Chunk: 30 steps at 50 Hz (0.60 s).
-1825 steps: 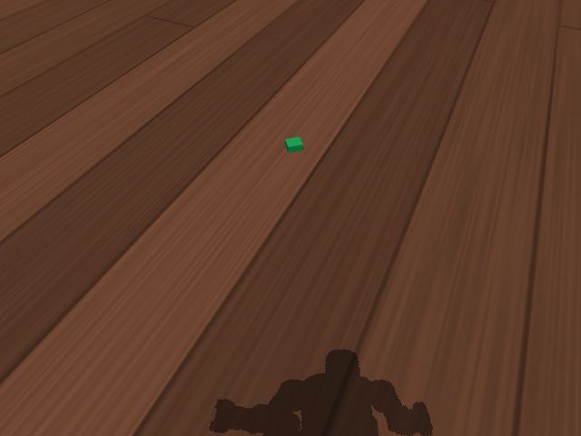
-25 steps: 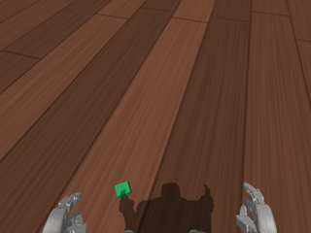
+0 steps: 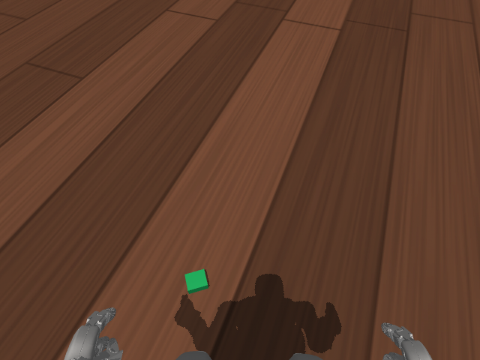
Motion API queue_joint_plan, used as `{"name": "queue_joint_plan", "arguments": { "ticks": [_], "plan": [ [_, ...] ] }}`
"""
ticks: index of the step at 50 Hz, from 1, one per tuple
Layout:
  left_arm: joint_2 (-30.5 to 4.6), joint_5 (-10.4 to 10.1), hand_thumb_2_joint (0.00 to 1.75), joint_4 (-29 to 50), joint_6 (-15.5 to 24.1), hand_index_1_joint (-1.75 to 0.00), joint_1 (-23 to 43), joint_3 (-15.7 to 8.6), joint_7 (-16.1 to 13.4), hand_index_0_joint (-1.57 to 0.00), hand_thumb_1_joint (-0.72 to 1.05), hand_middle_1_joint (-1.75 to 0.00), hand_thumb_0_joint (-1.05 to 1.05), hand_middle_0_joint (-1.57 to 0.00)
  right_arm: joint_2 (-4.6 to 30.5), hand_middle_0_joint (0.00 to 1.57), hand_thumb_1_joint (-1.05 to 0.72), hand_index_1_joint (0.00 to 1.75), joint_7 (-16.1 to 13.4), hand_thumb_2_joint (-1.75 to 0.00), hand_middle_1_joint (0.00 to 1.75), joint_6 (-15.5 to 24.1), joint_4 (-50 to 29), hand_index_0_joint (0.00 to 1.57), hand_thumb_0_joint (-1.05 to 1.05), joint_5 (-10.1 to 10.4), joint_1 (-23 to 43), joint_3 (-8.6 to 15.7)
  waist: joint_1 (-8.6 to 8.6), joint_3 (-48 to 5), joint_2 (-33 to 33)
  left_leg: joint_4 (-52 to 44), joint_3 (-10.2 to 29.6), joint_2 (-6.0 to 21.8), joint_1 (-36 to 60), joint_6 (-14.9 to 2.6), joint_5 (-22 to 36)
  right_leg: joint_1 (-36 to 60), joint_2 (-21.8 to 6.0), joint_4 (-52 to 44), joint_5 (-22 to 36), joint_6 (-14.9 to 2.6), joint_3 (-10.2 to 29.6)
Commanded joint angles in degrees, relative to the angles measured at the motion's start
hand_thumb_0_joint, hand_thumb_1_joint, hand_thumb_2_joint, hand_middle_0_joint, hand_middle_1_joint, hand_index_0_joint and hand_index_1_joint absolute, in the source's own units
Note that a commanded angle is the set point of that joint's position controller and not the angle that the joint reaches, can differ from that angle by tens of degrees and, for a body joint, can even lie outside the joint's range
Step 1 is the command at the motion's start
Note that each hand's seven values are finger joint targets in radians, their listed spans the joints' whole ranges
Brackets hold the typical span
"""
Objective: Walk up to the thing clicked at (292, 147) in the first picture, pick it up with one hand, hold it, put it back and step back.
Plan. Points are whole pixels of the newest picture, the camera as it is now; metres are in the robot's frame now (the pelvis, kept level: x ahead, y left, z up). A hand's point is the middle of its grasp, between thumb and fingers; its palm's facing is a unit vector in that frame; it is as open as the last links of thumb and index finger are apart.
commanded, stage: stand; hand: left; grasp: from above
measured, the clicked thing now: (196, 281) +0.47 +0.20 -0.72
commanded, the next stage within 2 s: none
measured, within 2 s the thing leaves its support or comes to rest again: neither
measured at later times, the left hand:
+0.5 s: hand out of the picture +0.04 +0.24 -0.13, palm faces +0.03 -0.94 -0.33, open 7.4 cm
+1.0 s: hand out of the picture +0.05 +0.24 -0.12, palm faces +0.02 -0.94 -0.34, open 7.4 cm
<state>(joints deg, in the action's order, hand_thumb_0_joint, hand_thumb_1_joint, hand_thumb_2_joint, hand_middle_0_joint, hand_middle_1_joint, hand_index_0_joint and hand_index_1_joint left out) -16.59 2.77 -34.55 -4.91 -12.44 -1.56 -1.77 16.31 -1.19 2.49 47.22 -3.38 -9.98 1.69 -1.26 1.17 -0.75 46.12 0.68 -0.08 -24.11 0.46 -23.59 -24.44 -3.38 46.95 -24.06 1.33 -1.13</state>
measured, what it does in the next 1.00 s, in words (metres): stands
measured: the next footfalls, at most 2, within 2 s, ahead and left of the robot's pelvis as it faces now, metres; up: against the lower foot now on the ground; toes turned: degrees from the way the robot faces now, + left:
none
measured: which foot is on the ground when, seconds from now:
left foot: down 0.00-1.00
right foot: down 0.00-1.00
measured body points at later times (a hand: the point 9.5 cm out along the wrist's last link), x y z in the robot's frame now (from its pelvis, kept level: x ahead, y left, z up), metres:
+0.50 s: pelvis +0.00 +0.01 +0.04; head -0.01 +0.00 +0.49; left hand +0.04 +0.29 -0.10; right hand +0.06 -0.27 -0.10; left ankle +0.01 +0.13 -0.71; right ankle +0.01 -0.13 -0.71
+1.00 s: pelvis +0.00 +0.00 +0.04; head +0.00 -0.01 +0.49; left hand +0.05 +0.29 -0.10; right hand +0.06 -0.29 -0.10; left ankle +0.01 +0.13 -0.71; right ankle +0.01 -0.13 -0.71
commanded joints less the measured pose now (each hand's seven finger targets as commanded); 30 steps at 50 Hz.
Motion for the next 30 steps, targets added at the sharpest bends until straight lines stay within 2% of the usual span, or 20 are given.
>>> {"name": "queue_joint_plan", "arguments": {
  "ticks": [1,3,4,6,8,11,19,26,28,30],
  "plan": [
    [-7.8,-0.1,0.9,-2.6,4.6,-0.3,2.7,-3.6,-0.7,-0.2,0.9,-0.3,0.0,-0.2,8.5,0.2,-0.9,0.3,0.0,-0.9,0.3,1.1,-2.1,0.2,0.0,0.0,2.0,3.5,-0.31,-4.7,2.1,-13.0,5.3,3.2,5.2,-3.84,11.9,6.4,-1.7,-12.4,10.6,-2.95,3.6],
    [-7.7,-0.3,0.9,-6.0,5.0,-0.3,3.0,-3.7,-0.6,-0.2,0.9,-0.3,0.0,-0.2,9.0,0.2,-0.9,0.3,-0.1,-0.9,0.3,0.9,-0.6,0.2,0.0,0.2,1.9,3.5,-0.36,-4.2,3.5,-16.9,6.9,4.4,6.1,-3.94,12.7,8.7,-0.9,-13.2,11.8,-2.47,2.8],
    [-7.7,-0.3,0.9,-7.9,5.2,-0.3,2.2,-3.6,-0.5,-0.2,0.9,-0.3,0.0,-0.2,9.0,0.2,-0.9,0.3,-0.1,-0.9,0.3,0.7,0.1,0.2,0.0,0.4,2.5,3.4,-0.78,-3.9,2.3,-16.8,6.3,4.2,6.7,-3.63,12.9,9.8,-1.4,-15.0,12.4,-2.65,2.9],
    [-8.2,-0.4,0.9,-11.0,5.6,-0.3,2.7,-3.6,-0.5,-0.2,0.9,-0.3,0.0,-0.2,9.0,0.2,-0.9,0.3,-0.4,-0.9,0.3,0.2,1.8,0.2,0.0,0.5,2.1,3.3,-0.34,-3.0,0.8,-18.1,5.4,3.8,7.6,-3.14,13.2,11.7,-2.2,-17.8,13.7,-2.89,3.8],
    [-9.1,-0.5,0.9,-13.9,5.9,-0.3,2.5,-3.6,-0.5,-0.2,0.9,-0.3,0.0,-0.2,9.3,0.2,-0.9,0.3,-0.6,-0.9,0.3,-0.2,3.8,0.2,0.0,0.9,1.2,3.3,0.11,-2.5,-0.3,-18.7,4.7,3.4,9.8,-2.73,15.2,13.0,-3.3,-20.8,15.8,-3.03,4.7],
    [-9.1,-1.0,0.9,-17.3,5.9,-0.3,2.8,-3.3,-0.7,-0.2,0.9,-0.3,0.0,-0.2,9.9,0.2,-0.9,0.3,-0.8,-0.9,0.3,-0.3,6.3,0.2,0.0,1.2,0.8,3.2,0.36,-3.2,1.2,-20.8,5.0,4.5,14.3,-2.63,20.1,14.6,-3.2,-22.0,19.8,-2.69,3.9],
    [-9.5,-0.9,0.9,-23.9,5.7,-0.3,3.3,-2.6,-0.8,-0.2,0.9,-0.3,0.0,-0.2,10.5,0.2,-0.9,0.3,-1.0,-0.9,0.3,-1.0,10.5,0.2,0.0,1.7,2.2,2.7,0.12,0.2,0.6,-26.5,5.4,5.1,15.8,-1.94,18.4,17.1,-3.1,-27.2,16.2,-1.78,3.2],
    [-10.1,-0.9,0.9,-26.7,5.6,-0.3,4.2,-2.5,-0.3,-0.2,0.9,-0.3,0.0,-0.2,10.6,0.2,-0.9,0.3,-0.7,-0.9,0.3,-1.4,12.7,0.2,0.0,1.5,2.2,2.6,0.18,3.3,1.6,-30.7,5.8,5.2,12.5,-1.69,9.1,17.7,-2.6,-29.3,11.1,-1.46,3.0],
    [-10.2,-1.0,0.9,-27.3,5.6,-0.3,4.0,-2.6,-0.3,-0.2,0.9,-0.3,0.0,-0.2,11.2,0.2,-0.9,0.3,-0.6,-0.9,0.3,-1.3,12.7,0.2,0.0,1.6,2.9,2.7,0.08,2.9,1.7,-31.3,6.3,5.5,12.2,-1.77,8.0,18.0,-2.7,-29.3,11.4,-1.5,3.0],
    [-10.4,-1.0,0.9,-27.5,5.9,-0.3,4.8,-2.5,-0.3,-0.2,0.9,-0.3,0.0,-0.2,10.8,0.2,-0.9,0.3,-0.5,-0.9,0.3,-1.2,12.8,0.2,0.0,1.8,3.2,2.5,0.41,1.8,0.8,-30.3,5.7,5.5,14.4,-1.77,12.6,17.8,-3.3,-29.9,13.1,-1.68,3.5]
  ]
}}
